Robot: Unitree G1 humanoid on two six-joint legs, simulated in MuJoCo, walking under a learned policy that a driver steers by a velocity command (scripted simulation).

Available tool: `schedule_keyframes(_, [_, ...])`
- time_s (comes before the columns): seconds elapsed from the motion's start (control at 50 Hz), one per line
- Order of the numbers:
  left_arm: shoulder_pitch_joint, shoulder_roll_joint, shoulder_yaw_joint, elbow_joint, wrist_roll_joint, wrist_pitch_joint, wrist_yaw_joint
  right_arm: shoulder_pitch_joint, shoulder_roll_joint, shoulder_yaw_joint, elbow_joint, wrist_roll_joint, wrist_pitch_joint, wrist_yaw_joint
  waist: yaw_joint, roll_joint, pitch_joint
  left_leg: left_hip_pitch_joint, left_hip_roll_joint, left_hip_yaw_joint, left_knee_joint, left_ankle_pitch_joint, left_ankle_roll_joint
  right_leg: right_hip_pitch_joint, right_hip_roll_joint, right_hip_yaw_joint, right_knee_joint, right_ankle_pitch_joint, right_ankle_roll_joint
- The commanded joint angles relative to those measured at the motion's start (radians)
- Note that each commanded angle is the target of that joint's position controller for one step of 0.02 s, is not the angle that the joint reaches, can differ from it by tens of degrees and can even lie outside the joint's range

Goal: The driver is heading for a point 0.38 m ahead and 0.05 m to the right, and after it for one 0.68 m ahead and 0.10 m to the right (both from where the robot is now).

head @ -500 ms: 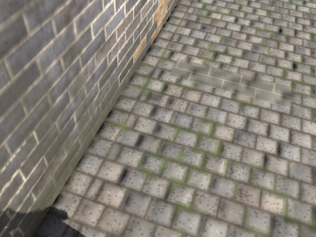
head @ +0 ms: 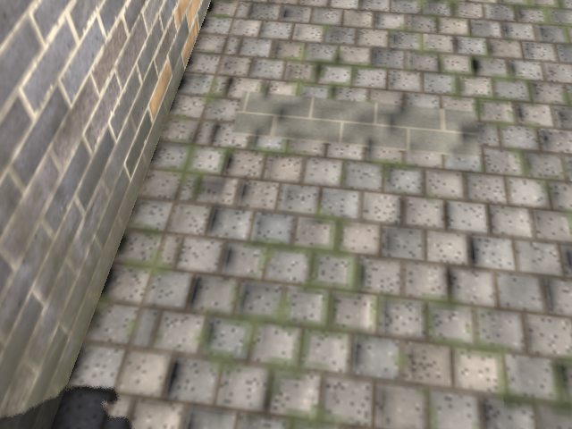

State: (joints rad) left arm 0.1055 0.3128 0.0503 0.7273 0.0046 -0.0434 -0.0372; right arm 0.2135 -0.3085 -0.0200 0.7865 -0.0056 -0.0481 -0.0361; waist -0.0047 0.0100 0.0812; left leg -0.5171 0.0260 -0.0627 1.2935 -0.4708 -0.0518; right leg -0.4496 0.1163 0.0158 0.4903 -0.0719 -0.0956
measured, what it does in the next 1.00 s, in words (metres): steps on the spot, turning right: left foot, then right foot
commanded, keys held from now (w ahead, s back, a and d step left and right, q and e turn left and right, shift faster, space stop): e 0.68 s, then no key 0.02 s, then w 0.02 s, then no key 0.12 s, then q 0.16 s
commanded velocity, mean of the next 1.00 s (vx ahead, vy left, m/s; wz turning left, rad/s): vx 0.03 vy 0.00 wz -0.46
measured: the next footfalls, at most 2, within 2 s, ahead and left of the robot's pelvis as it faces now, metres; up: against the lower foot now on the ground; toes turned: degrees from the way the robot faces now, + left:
left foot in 0.30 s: +0.16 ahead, +0.16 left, +0.00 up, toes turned -16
right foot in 0.72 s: +0.06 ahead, -0.09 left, +0.00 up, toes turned -29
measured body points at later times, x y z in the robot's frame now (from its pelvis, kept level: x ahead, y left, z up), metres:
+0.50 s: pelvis +0.07 +0.05 +0.02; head +0.11 +0.07 +0.46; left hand +0.29 +0.30 -0.09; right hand +0.13 -0.25 -0.07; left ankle +0.12 +0.17 -0.72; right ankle +0.03 -0.07 -0.64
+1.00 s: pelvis +0.06 -0.01 +0.02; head +0.07 -0.04 +0.47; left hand +0.33 +0.12 -0.07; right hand +0.02 -0.30 -0.11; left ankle +0.15 +0.13 -0.68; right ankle +0.02 -0.07 -0.72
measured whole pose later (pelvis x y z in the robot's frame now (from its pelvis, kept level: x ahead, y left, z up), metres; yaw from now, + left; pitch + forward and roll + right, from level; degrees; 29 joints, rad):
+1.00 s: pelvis +0.06 -0.01 +0.02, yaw -27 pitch -1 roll +0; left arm 0.12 0.20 0.02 0.71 0.02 0.01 0.02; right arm 0.23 -0.29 -0.05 0.78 0.00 0.02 -0.02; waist -0.03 0.05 0.04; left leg -0.41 0.08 -0.03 0.84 -0.32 -0.09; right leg -0.17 0.06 -0.04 0.41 -0.23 -0.08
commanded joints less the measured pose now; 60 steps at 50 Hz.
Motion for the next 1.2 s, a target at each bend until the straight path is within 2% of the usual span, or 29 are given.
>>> schedule_keyframes(0.02, [-0.017, 0.145, 0.04, -0.074, 0.005, -0.001, 0.015, 0.14, -0.106, -0.04, -0.05, -0.004, 0.027, -0.031, -0.051, -0.057, -0.165, 0.026, 0.029, -0.012, -0.109, 0.057, -0.014, 0.044, -0.264, 0.299, -0.197, 0.257, -0.194])
schedule_keyframes(0.1, [0.005, 0.164, 0.054, -0.088, -0.007, 0.022, 0.043, 0.08, -0.086, -0.041, -0.092, -0.014, 0.036, -0.034, -0.028, -0.092, -0.238, 0.005, 0.005, -0.031, -0.297, 0.163, -0.036, 0.091, -0.24, 0.318, -0.173, 0.121, -0.169])
schedule_keyframes(0.18, [0.013, 0.165, 0.057, -0.102, -0.014, 0.052, 0.063, -0.012, -0.085, -0.042, -0.133, -0.004, 0.035, -0.024, 0.008, -0.137, -0.202, 0.029, -0.023, -0.044, -0.472, 0.208, -0.039, 0.086, -0.213, 0.388, -0.188, -0.204, -0.126])
schedule_keyframes(0.24, [0.043, 0.161, 0.06, -0.105, -0.013, 0.066, 0.064, -0.027, -0.093, -0.048, -0.146, 0.007, 0.013, -0.01, 0.025, -0.166, -0.2, 0.088, -0.048, -0.042, -0.609, 0.165, -0.023, 0.143, -0.221, 0.45, -0.148, -0.157, -0.115])
schedule_keyframes(0.28, [0.037, 0.15, 0.056, -0.113, -0.022, 0.076, 0.065, 0.021, -0.096, -0.057, -0.137, 0.014, 0.0, -0.001, -0.01, -0.174, -0.198, 0.195, -0.055, -0.028, -0.811, 0.228, 0.005, 0.162, -0.201, 0.478, -0.094, -0.098, -0.082])
schedule_keyframes(0.3, [0.051, 0.127, 0.049, -0.115, -0.027, 0.079, 0.067, 0.05, -0.124, -0.068, -0.132, 0.01, -0.004, 0.0, -0.021, -0.153, -0.198, 0.297, 0.003, -0.049, -0.918, 0.299, 0.031, 0.118, -0.161, 0.453, -0.04, -0.134, -0.041])
schedule_keyframes(0.32, [0.104, 0.064, 0.034, -0.117, -0.02, 0.079, 0.064, 0.058, -0.194, -0.084, -0.144, -0.01, 0.003, -0.005, 0.013, 0.032, -0.233, 0.417, 0.228, -0.219, -0.952, 0.38, 0.113, 0.012, -0.073, 0.325, 0.161, -0.375, 0.02])
schedule_keyframes(0.34, [0.07, 0.088, 0.045, -0.163, -0.025, 0.065, 0.059, 0.034, -0.24, -0.099, -0.139, -0.051, 0.018, 0.0, 0.029, 0.313, -0.159, 0.377, 0.371, -0.449, -1.002, 0.562, 0.271, -0.19, 0.06, 0.118, 0.349, -0.546, 0.071])
schedule_keyframes(0.36, [0.091, 0.175, 0.072, -0.14, -0.012, 0.06, 0.06, 0.0, -0.177, -0.084, -0.17, -0.054, 0.016, 0.003, 0.019, 0.232, -0.171, 0.365, 0.394, -0.433, -0.984, 0.641, 0.312, -0.192, -0.015, 0.14, 0.56, -0.528, 0.108])
schedule_keyframes(0.38, [0.116, 0.195, 0.084, -0.11, -0.029, 0.073, 0.064, -0.056, -0.119, -0.068, -0.182, -0.043, 0.012, -0.003, 0.028, 0.148, -0.165, 0.354, 0.332, -0.311, -0.957, 0.66, 0.265, -0.19, -0.017, 0.145, 0.625, -0.452, 0.125])
schedule_keyframes(0.42, [0.143, 0.143, 0.077, -0.077, -0.024, 0.106, 0.081, -0.073, -0.096, -0.063, -0.184, -0.013, 0.011, -0.01, 0.019, 0.118, -0.147, 0.38, 0.257, -0.169, -0.939, 0.61, 0.209, -0.22, -0.051, 0.116, 0.728, -0.351, 0.167])
schedule_keyframes(0.46, [0.1, 0.1, 0.064, -0.098, -0.031, 0.114, 0.081, -0.06, -0.087, -0.059, -0.179, -0.013, 0.021, -0.02, 0.003, 0.129, -0.114, 0.357, 0.216, -0.084, -0.962, 0.575, 0.212, -0.221, -0.069, 0.067, 0.709, -0.295, 0.191])
schedule_keyframes(0.48, [0.063, 0.081, 0.058, -0.12, -0.043, 0.11, 0.079, -0.051, -0.097, -0.065, -0.172, -0.025, 0.033, -0.025, -0.009, 0.159, -0.108, 0.384, 0.209, -0.062, -0.963, 0.567, 0.22, -0.235, -0.08, 0.039, 0.669, -0.285, 0.2])
schedule_keyframes(0.54, [0.011, 0.036, 0.036, -0.151, -0.035, 0.099, 0.065, -0.022, -0.117, -0.078, -0.16, -0.015, 0.052, -0.035, -0.044, 0.179, -0.137, 0.448, 0.24, -0.043, -0.951, 0.578, 0.246, -0.195, -0.121, 0.01, 0.494, -0.296, 0.216])
schedule_keyframes(0.58, [-0.01, 0.025, 0.029, -0.173, -0.034, 0.093, 0.053, -0.023, -0.152, -0.091, -0.155, -0.009, 0.056, -0.031, -0.047, 0.182, -0.151, 0.417, 0.263, -0.016, -0.949, 0.608, 0.26, -0.097, -0.131, -0.03, 0.396, -0.322, 0.195])
schedule_keyframes(0.64, [0.01, 0.061, 0.042, -0.17, -0.035, 0.097, 0.039, -0.039, -0.173, -0.102, -0.148, 0.003, 0.051, -0.015, -0.035, 0.195, -0.162, 0.402, 0.291, 0.007, -0.931, 0.626, 0.257, 0.007, -0.125, -0.077, 0.268, -0.291, 0.155])
schedule_keyframes(0.7, [0.077, 0.065, 0.055, -0.142, -0.032, 0.106, 0.026, -0.043, -0.154, -0.098, -0.129, 0.031, 0.042, -0.002, 0.013, 0.157, -0.168, 0.344, 0.263, 0.062, -0.82, 0.555, 0.177, 0.205, -0.093, -0.1, -0.009, -0.11, 0.074])
schedule_keyframes(0.72, [0.133, 0.079, 0.063, -0.118, -0.037, 0.108, 0.031, 0.024, -0.11, -0.09, -0.1, 0.023, 0.04, 0.009, 0.015, 0.052, -0.191, 0.246, 0.217, 0.132, -0.728, 0.348, 0.112, 0.358, -0.099, -0.054, -0.076, -0.036, 0.037])
schedule_keyframes(0.74, [0.164, 0.203, 0.088, -0.137, -0.027, 0.106, 0.05, 0.035, -0.029, -0.055, -0.13, -0.037, 0.033, 0.026, -0.003, -0.28, -0.213, -0.044, 0.096, 0.22, -0.395, -0.111, 0.004, 0.562, -0.386, 0.316, -0.096, 0.34, -0.071])
schedule_keyframes(0.76, [0.18, 0.21, 0.083, -0.15, -0.004, 0.089, 0.041, -0.061, -0.067, -0.066, -0.177, -0.03, 0.024, 0.024, 0.055, -0.282, -0.262, -0.192, 0.007, 0.094, -0.208, -0.208, -0.024, 0.517, -0.518, 0.484, -0.133, 0.3, -0.252])
schedule_keyframes(0.78, [0.173, 0.169, 0.068, -0.14, 0.013, 0.069, 0.039, -0.134, -0.11, -0.078, -0.177, 0.005, 0.02, 0.018, 0.083, -0.162, -0.225, -0.193, 0.034, 0.038, -0.13, -0.172, -0.016, 0.476, -0.478, 0.413, -0.161, 0.281, -0.247])
schedule_keyframes(0.8, [0.122, 0.14, 0.058, -0.129, 0.008, 0.054, 0.042, -0.128, -0.099, -0.078, -0.168, 0.014, 0.024, 0.012, 0.045, -0.136, -0.179, -0.196, 0.051, 0.02, -0.134, -0.1, -0.007, 0.448, -0.425, 0.334, -0.148, 0.27, -0.194])
schedule_keyframes(0.84, [0.027, 0.081, 0.035, -0.136, -0.013, 0.05, 0.051, -0.064, -0.086, -0.076, -0.12, -0.002, 0.038, -0.001, -0.003, -0.127, -0.15, -0.128, 0.063, 0.006, -0.168, 0.043, -0.02, 0.392, -0.355, 0.228, -0.152, 0.305, -0.137])
schedule_keyframes(0.88, [-0.023, 0.02, 0.011, -0.127, 0.009, 0.047, 0.058, 0.023, -0.078, -0.071, -0.076, -0.005, 0.047, 0.006, -0.042, -0.135, -0.171, 0.006, 0.06, 0.016, -0.206, 0.144, -0.034, 0.333, -0.31, 0.128, -0.175, 0.348, -0.132])
schedule_keyframes(0.92, [-0.029, -0.001, 0.003, -0.101, 0.021, 0.043, 0.062, 0.038, -0.051, -0.058, -0.057, 0.002, 0.05, 0.014, -0.039, -0.13, -0.157, 0.093, 0.063, 0.021, -0.35, 0.186, -0.044, 0.312, -0.282, 0.066, -0.186, 0.293, -0.12])
schedule_keyframes(0.96, [-0.012, 0.018, 0.006, -0.073, 0.026, 0.043, 0.066, -0.003, -0.042, -0.045, -0.064, 0.002, 0.052, 0.016, -0.009, -0.128, -0.127, 0.148, 0.062, 0.024, -0.467, 0.178, -0.044, 0.305, -0.296, 0.064, -0.199, 0.216, -0.122])
schedule_keyframes(1.04, [0.012, 0.092, 0.032, -0.04, 0.01, 0.054, 0.072, -0.051, -0.094, -0.052, -0.087, 0.017, 0.053, 0.009, 0.03, -0.113, -0.045, 0.083, 0.056, 0.025, -0.501, 0.068, -0.036, 0.335, -0.377, 0.156, -0.219, 0.034, -0.161])
schedule_keyframes(1.1, [0.032, 0.101, 0.041, -0.011, -0.001, 0.066, 0.071, -0.058, -0.087, -0.057, -0.103, 0.021, 0.055, -0.002, 0.039, -0.074, -0.032, -0.005, 0.068, 0.011, -0.427, -0.018, -0.029, 0.411, -0.433, 0.191, -0.202, 0.135, -0.187])
schedule_keyframes(1.2, [-0.021, 0.119, 0.055, -0.007, 0.001, 0.081, 0.072, -0.053, -0.059, -0.052, -0.121, 0.024, 0.057, 0.02, 0.013, -0.073, -0.103, 0.047, 0.06, 0.053, -0.443, -0.032, -0.021, 0.469, -0.441, 0.108, -0.153, 0.396, -0.186])
Velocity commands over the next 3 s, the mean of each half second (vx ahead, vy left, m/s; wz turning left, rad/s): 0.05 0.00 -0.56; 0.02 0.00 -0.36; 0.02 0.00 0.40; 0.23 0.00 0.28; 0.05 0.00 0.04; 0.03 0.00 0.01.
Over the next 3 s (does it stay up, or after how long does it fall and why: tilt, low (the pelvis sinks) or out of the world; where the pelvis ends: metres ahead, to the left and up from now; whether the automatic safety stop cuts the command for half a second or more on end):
stays up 0.29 -0.01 0.01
